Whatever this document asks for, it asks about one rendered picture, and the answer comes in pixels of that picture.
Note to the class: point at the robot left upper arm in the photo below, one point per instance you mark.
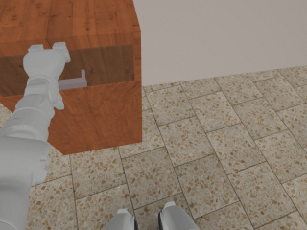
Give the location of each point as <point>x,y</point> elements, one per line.
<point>23,163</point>

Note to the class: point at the right robot thigh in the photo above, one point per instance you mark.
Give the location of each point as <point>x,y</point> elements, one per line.
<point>175,218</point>

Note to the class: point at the drawer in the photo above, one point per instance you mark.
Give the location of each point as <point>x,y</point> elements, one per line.
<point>102,65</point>

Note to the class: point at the robot left forearm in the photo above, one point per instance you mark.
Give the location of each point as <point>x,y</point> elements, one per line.
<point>33,113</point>

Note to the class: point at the handle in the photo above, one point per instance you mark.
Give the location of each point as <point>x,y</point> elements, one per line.
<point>73,83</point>

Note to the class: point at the robot left hand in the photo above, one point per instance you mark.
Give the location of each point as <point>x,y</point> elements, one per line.
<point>48,62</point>

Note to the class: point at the robot thigh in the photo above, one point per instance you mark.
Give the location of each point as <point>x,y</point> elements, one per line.
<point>121,221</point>
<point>175,218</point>

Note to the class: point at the cabinet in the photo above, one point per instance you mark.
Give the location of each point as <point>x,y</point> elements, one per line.
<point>94,117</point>

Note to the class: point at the left robot thigh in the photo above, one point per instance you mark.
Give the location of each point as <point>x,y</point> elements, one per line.
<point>121,221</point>

